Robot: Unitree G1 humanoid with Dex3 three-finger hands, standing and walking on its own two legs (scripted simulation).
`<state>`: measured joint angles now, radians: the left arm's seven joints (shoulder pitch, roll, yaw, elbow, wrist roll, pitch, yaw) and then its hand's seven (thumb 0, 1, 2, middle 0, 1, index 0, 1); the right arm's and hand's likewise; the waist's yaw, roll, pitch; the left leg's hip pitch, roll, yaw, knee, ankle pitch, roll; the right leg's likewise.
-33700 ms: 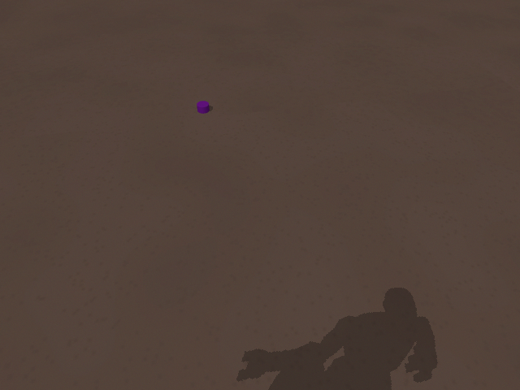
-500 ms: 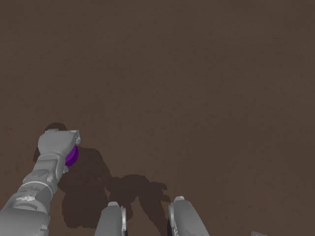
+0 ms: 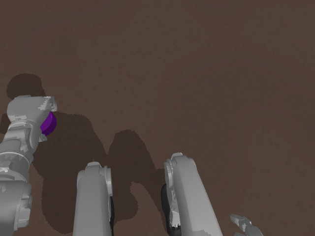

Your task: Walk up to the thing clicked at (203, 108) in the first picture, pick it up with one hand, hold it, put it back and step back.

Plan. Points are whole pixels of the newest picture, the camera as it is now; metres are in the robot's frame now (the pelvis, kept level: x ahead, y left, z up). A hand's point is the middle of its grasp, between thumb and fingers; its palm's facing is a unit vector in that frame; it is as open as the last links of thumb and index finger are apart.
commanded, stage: crouch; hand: left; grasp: from above
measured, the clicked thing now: (38, 120) +0.44 +0.28 -0.18
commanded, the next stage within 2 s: lower in 0.84 s
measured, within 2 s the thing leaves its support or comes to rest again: neither
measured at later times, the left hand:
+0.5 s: hand (51, 124) +0.44 +0.27 -0.25, palm faces -0.47 -0.04 -0.88, open 9.9 cm
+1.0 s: hand (54, 124) +0.46 +0.27 -0.30, palm faces -0.47 -0.04 -0.88, open 9.9 cm
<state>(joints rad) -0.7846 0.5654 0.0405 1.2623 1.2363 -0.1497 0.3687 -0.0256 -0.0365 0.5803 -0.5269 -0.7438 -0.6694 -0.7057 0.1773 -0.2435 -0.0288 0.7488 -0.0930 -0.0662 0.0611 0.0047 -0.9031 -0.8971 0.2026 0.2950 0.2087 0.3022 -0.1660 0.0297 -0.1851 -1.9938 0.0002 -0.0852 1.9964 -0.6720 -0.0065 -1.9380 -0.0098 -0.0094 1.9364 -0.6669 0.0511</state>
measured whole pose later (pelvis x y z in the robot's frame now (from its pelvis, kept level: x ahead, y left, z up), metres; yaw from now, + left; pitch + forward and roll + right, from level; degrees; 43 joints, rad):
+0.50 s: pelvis -0.01 -0.01 -0.08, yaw -2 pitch +37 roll -7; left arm -0.91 0.68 0.11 1.40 1.27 -0.19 0.39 -0.03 -0.04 0.57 -0.55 -0.73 -0.69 -0.69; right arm 0.17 -0.27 0.00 0.74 -0.13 -0.06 0.13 0.00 -0.91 -0.90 0.20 0.30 0.21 0.30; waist -0.22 0.00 -0.10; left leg -2.21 0.00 -0.12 2.25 -0.70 -0.02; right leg -2.15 0.01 -0.03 2.18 -0.69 0.05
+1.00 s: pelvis -0.01 +0.00 -0.12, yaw -3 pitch +36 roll -8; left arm -0.97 0.75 0.12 1.49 1.30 -0.20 0.42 -0.03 -0.06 0.59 -0.55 -0.72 -0.69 -0.69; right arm 0.16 -0.27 0.06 0.74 -0.14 -0.07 0.14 0.00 -0.92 -0.90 0.20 0.30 0.21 0.30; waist -0.25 -0.01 -0.05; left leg -2.31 -0.01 -0.15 2.38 -0.70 -0.02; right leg -2.24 0.02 -0.04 2.30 -0.68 0.06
